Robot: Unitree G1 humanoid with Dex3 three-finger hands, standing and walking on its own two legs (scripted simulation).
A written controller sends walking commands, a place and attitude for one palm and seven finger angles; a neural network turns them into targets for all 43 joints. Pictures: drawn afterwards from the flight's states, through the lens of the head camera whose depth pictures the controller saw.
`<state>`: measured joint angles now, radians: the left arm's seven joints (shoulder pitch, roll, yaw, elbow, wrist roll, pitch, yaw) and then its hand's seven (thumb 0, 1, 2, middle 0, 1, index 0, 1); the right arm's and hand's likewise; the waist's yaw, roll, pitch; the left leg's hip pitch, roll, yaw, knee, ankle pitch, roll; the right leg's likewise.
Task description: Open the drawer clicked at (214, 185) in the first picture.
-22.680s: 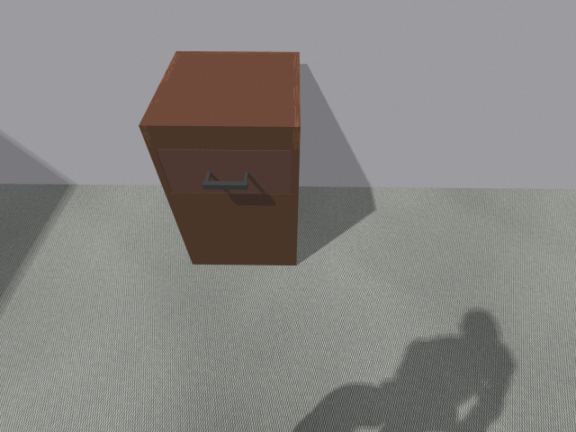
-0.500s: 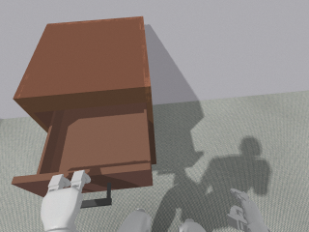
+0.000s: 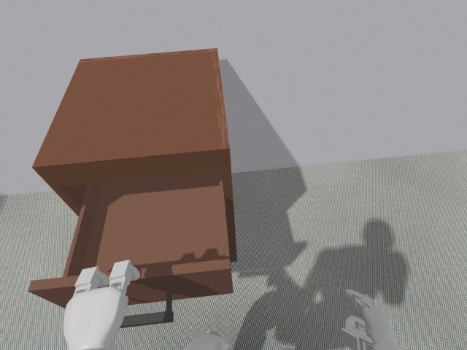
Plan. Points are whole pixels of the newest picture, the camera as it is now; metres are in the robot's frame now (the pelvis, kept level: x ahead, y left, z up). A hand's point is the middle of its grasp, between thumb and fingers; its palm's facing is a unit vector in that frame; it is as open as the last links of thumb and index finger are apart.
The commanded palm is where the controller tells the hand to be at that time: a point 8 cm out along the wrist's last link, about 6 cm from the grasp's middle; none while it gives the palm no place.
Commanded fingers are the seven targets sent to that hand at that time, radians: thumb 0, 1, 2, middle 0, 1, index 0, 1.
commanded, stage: lift the hand off the handle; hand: left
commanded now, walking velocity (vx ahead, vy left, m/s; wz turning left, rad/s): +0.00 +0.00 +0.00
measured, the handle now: (141, 308) +0.22 +0.23 -0.17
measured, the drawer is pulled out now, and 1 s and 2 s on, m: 0.24 0.24 0.24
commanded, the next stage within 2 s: draw the hand back to the body in 0.36 s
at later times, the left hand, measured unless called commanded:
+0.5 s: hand (112, 316) +0.18 +0.22 -0.03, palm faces -0.02 -0.13 -0.99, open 13.8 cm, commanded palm +0.16 +0.23 +0.04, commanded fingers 0.00 -0.50 0.30 -0.30 -1.20 -0.30 -1.20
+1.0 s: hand (69, 302) +0.17 +0.25 +0.07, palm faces +0.04 -0.10 -0.99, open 13.8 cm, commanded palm +0.15 +0.25 +0.13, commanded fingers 0.00 -0.50 0.30 -0.30 -1.20 -0.30 -1.20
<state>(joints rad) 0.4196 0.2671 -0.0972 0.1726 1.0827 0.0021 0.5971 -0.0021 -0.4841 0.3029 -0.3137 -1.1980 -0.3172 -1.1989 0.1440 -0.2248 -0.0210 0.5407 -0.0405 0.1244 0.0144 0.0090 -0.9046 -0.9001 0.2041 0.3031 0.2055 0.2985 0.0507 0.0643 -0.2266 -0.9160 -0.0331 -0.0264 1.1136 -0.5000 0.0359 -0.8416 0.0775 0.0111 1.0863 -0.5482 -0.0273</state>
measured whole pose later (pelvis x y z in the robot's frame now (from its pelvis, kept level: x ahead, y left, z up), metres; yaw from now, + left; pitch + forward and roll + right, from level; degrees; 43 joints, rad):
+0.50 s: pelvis +0.00 +0.00 +0.01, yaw +0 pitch +15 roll -2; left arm 0.43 0.26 -0.12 0.12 1.08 0.02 0.57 0.00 -0.49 0.30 -0.31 -1.20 -0.32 -1.20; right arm 0.14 -0.22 -0.02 0.51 -0.03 0.12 0.03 0.01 -0.90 -0.90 0.20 0.30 0.21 0.30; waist 0.06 0.07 -0.21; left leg -0.84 -0.04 -0.03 1.06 -0.48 0.04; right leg -0.77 0.07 0.01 1.04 -0.53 -0.02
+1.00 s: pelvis +0.01 +0.00 +0.04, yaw +0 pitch +8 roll -1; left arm 0.57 0.39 -0.03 -0.14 0.98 -0.01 0.42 0.00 -0.49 0.30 -0.32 -1.20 -0.32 -1.20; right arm 0.16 -0.25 -0.02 0.51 -0.01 0.10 0.02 0.01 -0.91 -0.90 0.20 0.30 0.20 0.30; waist 0.07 0.09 -0.16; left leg -0.57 -0.04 -0.03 0.86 -0.42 0.04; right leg -0.50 0.07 0.03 0.83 -0.46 -0.03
